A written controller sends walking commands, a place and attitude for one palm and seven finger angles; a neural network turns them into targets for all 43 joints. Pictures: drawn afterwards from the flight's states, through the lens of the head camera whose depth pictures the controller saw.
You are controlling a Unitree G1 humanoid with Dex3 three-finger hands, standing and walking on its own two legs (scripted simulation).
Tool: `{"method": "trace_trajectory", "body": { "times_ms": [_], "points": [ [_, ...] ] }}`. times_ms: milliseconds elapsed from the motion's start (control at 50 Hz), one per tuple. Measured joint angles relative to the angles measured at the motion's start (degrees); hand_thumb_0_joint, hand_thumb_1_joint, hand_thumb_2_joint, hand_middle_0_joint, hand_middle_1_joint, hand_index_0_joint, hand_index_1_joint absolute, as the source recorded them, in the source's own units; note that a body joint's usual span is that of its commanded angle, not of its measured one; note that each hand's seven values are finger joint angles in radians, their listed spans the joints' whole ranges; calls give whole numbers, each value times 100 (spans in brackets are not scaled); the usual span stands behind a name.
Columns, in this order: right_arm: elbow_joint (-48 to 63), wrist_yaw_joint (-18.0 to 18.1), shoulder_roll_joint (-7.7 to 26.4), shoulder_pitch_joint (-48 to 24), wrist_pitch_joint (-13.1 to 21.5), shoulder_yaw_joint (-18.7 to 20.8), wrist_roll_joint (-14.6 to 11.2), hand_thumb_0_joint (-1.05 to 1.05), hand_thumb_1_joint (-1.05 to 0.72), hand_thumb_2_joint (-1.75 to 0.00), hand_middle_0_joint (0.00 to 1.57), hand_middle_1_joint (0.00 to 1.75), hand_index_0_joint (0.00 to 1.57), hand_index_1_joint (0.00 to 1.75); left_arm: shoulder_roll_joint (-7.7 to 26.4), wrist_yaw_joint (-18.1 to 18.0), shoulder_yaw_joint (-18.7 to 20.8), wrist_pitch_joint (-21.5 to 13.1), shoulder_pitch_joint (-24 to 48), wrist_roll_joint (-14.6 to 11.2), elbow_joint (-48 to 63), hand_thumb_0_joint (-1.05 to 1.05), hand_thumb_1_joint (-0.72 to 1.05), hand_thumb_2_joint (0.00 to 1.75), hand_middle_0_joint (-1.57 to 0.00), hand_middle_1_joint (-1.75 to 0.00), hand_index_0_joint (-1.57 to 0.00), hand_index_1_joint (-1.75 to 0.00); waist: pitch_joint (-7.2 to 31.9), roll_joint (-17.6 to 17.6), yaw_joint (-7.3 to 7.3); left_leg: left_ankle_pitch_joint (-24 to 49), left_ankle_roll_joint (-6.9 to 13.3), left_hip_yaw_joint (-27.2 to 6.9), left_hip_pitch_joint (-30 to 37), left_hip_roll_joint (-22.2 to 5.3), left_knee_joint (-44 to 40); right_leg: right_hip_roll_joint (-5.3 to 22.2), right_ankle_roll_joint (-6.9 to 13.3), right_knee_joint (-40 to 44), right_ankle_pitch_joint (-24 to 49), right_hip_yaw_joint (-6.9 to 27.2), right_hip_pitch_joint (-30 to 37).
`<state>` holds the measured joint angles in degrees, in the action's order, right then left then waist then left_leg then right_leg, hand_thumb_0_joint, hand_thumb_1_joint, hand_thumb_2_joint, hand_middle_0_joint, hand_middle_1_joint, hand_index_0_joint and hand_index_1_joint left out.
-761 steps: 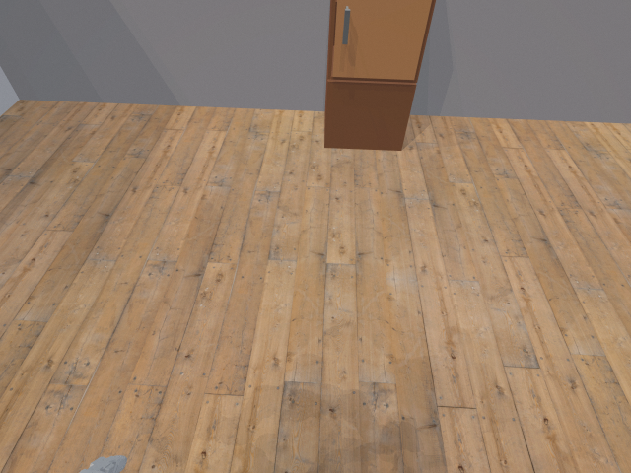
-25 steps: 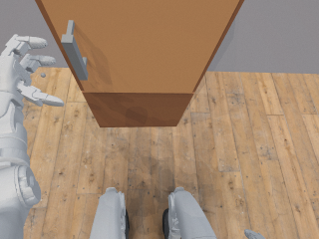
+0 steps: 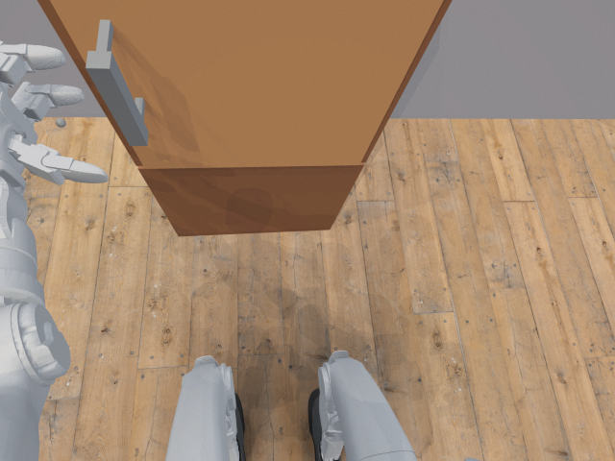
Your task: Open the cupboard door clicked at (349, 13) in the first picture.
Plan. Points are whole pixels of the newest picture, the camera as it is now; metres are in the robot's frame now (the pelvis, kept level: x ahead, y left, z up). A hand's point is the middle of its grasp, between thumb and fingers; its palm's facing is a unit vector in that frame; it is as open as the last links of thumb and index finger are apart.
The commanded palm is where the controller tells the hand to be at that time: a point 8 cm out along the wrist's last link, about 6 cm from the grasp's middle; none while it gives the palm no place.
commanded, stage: move the hooked fingers beside the handle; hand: left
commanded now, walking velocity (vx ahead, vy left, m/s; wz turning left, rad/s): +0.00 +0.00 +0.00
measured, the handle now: (123, 89) +0.55 +0.19 +0.04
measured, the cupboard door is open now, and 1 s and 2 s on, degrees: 0 0 0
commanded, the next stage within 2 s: slide the fingers in behind the handle in 0.64 s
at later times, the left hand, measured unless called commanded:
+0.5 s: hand (57, 116) +0.51 +0.25 +0.05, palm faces +0.05 -1.00 -0.06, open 14.0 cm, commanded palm +0.49 +0.28 +0.05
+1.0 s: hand (70, 122) +0.51 +0.24 +0.04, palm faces +0.02 -1.00 -0.03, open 14.0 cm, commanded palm +0.50 +0.27 +0.05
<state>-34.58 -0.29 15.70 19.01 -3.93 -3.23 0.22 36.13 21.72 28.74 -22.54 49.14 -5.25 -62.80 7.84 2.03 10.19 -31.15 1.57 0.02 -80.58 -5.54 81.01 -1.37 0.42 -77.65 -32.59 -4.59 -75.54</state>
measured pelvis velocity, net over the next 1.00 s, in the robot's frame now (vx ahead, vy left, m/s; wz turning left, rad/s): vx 0.00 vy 0.00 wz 0.00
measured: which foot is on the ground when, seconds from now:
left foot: down 0.00-1.00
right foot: down 0.00-1.00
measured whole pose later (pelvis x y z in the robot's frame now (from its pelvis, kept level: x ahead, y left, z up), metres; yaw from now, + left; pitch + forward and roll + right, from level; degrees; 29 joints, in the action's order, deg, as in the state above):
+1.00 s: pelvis +0.00 +0.00 +0.00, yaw +0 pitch +30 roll -6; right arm -34.7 -0.3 15.9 17.7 -3.8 -2.7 0.5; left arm 33.9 19.8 25.9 -24.3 49.7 -5.6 -63.1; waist 8.3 1.6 10.5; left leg -31.2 1.8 -0.5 -80.1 -5.2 81.1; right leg -1.3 0.1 -77.2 -32.5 -4.9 -74.6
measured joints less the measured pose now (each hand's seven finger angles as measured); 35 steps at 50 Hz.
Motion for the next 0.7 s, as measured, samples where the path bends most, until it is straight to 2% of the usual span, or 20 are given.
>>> {"method": "trace_trajectory", "body": {
  "times_ms": [140,260,300,440,580,640,700],
  "points": [
    [-135,0,-48,-100,58,61,25,0,-91,-89,21,30,20,30,-156,-49,-264,-214,73,-67,147,-1,-50,30,-30,-120,-30,-120,66,-44,-75,30,-14,-78,100,58,-69,42,8,100,3,-80,161],
    [-7,10,36,-170,20,48,12,0,-91,-89,21,30,20,30,-206,-48,-476,-45,178,-26,-309,-1,-50,30,-30,-120,-30,-120,145,-35,-30,32,6,-72,160,80,-97,60,-9,131,5,-74,227],
    [58,13,61,-185,34,55,25,0,-91,-89,21,30,20,30,-224,-128,-462,-51,151,23,-336,-1,-50,30,-30,-120,-30,-120,139,-35,-1,26,12,-63,125,78,-68,60,-13,97,0,-64,186],
    [32,-10,41,-256,20,64,60,0,-91,-89,20,30,20,30,-244,-283,-134,-456,51,74,38,-1,-50,30,-30,-120,-30,-120,39,-72,40,-6,12,-36,32,41,46,30,-13,-25,-16,-29,67],
    [-13,-9,-2,-129,-84,10,-8,0,-91,-89,20,30,20,30,5,-25,-250,-146,80,-22,-151,-1,-50,30,-30,-120,-30,-120,21,-17,-29,6,7,-51,97,42,-7,24,-10,38,-2,-42,140],
    [-48,15,-4,-76,-54,-3,-14,0,-91,-89,21,30,20,30,-12,26,-328,-75,96,-87,-237,-1,-50,30,-30,-120,-30,-120,31,-10,-58,20,9,-60,92,56,-30,35,-11,60,5,-51,142],
    [-106,34,-7,-78,-7,9,6,0,-91,-89,21,30,20,30,-90,11,-303,-152,101,-116,-153,-1,-50,30,-30,-120,-30,-120,49,-24,-52,21,6,-71,53,59,-13,36,-9,47,3,-61,109]
  ]
}}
